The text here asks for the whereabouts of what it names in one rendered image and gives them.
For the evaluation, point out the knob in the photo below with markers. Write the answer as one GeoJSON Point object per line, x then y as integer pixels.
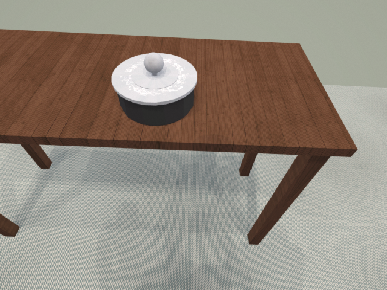
{"type": "Point", "coordinates": [153, 63]}

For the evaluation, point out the pot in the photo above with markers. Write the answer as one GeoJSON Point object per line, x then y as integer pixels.
{"type": "Point", "coordinates": [160, 114]}

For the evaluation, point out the table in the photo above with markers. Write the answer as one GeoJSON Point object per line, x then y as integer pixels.
{"type": "Point", "coordinates": [250, 97]}

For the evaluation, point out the lid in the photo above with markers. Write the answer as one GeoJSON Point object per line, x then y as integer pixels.
{"type": "Point", "coordinates": [134, 83]}

